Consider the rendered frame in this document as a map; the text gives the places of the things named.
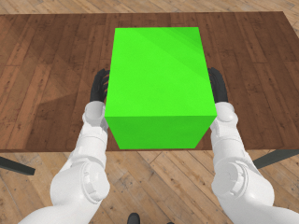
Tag robot right upper arm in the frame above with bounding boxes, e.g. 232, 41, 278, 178
211, 162, 299, 224

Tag left robot foot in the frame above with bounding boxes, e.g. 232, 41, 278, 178
127, 212, 140, 224

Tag robot right hand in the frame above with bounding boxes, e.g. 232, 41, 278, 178
207, 67, 229, 104

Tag robot left hand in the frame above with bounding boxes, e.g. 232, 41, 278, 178
90, 68, 110, 103

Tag robot left upper arm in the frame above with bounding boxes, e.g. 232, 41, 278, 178
18, 161, 110, 224

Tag table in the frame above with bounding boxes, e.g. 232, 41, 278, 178
0, 11, 299, 175

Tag carton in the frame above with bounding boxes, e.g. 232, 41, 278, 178
105, 27, 218, 149

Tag robot left forearm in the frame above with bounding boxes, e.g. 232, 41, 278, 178
59, 101, 109, 173

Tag robot right forearm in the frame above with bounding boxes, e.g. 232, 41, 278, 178
209, 102, 264, 178

